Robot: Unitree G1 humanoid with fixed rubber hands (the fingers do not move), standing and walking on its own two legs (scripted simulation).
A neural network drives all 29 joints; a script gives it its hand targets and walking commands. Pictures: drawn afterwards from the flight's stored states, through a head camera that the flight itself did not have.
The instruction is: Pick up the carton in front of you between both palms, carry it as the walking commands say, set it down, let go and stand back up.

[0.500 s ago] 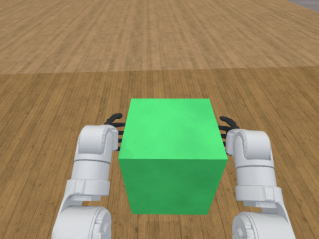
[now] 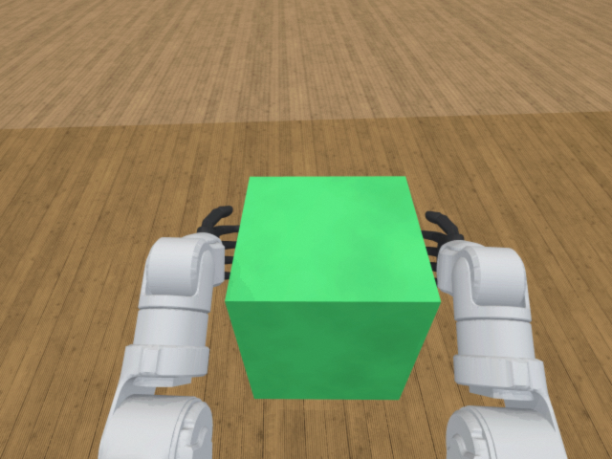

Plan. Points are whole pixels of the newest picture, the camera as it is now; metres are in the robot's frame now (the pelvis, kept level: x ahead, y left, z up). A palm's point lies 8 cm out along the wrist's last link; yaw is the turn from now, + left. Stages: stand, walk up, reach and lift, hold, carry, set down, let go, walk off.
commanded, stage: carry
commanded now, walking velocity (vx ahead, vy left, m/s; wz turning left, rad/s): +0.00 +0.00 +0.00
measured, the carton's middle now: (326, 292) +0.35 -0.01 +0.05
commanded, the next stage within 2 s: none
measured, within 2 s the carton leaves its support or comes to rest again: neither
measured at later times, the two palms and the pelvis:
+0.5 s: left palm (209, 256) +0.34 +0.14 +0.14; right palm (456, 263) +0.34 -0.16 +0.13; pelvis +0.00 +0.00 +0.00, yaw +0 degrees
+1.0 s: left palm (233, 146) +0.51 +0.13 +0.19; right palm (438, 144) +0.52 -0.17 +0.19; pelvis +0.15 -0.01 +0.00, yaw +0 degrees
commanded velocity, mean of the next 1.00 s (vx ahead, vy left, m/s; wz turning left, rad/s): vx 0.31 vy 0.00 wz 0.00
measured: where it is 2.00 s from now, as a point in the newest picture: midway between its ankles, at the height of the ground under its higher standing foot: (315, 323)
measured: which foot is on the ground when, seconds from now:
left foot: down 0.00-0.94, up 0.96-1.00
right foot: down 0.00-0.68, up 0.70-0.90, down 0.92-1.00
